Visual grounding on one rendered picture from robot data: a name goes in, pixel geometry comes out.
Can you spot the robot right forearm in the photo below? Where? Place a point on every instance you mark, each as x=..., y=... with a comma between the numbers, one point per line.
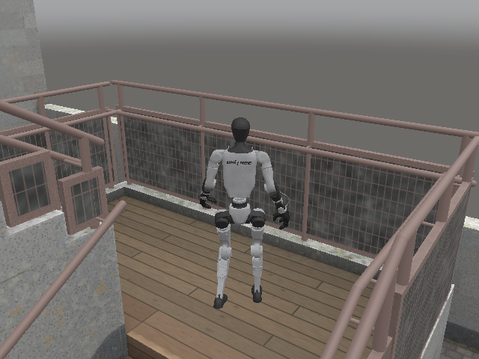
x=277, y=200

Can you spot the left robot shin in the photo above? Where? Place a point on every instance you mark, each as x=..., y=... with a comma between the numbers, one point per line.
x=222, y=273

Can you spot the right robot hand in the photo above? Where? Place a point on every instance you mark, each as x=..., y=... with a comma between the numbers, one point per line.
x=285, y=218

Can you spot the robot left forearm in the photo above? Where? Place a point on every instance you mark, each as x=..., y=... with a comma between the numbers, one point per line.
x=205, y=192

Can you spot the left robot hand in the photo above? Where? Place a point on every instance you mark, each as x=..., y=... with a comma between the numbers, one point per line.
x=202, y=202

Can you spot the right robot upper arm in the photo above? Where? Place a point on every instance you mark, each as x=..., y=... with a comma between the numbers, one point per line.
x=267, y=171

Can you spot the left robot upper arm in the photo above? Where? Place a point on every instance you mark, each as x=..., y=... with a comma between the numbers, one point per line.
x=212, y=168

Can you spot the robot right foot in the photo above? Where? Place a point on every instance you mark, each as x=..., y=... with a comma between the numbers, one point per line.
x=256, y=295

